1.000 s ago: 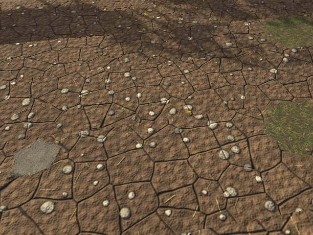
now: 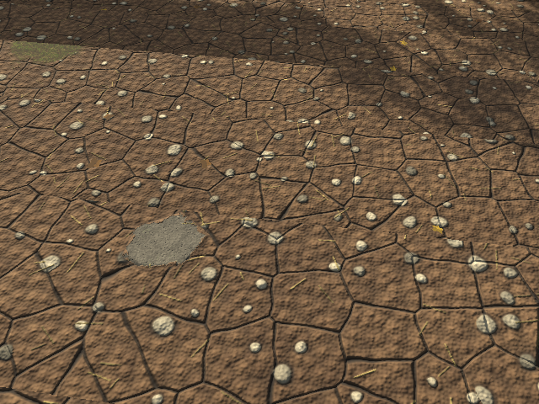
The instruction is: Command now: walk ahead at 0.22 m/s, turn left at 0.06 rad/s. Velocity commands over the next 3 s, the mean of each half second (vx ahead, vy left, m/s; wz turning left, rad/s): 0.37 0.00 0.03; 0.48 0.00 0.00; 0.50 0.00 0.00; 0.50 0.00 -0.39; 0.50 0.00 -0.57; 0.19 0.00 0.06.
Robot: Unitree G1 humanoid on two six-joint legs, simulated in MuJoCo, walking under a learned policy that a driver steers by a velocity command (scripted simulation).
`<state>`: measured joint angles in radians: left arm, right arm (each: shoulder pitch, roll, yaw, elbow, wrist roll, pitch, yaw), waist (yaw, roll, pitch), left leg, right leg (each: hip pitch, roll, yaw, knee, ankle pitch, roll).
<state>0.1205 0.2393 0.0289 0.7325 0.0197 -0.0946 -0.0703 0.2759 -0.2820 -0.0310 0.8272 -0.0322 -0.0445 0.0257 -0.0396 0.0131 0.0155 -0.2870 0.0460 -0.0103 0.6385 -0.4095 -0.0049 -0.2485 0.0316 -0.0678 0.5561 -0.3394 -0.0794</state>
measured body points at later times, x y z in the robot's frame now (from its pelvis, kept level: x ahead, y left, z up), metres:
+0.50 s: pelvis +0.16 +0.08 +0.02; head +0.17 +0.09 +0.47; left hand +0.33 +0.31 -0.10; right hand +0.13 -0.15 -0.12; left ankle +0.08 +0.16 -0.73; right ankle +0.28 -0.07 -0.67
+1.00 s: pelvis +0.41 +0.08 -0.04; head +0.42 +0.09 +0.40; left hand +0.34 +0.30 -0.19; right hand +0.61 -0.11 -0.15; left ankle +0.60 +0.25 -0.72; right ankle +0.29 -0.02 -0.73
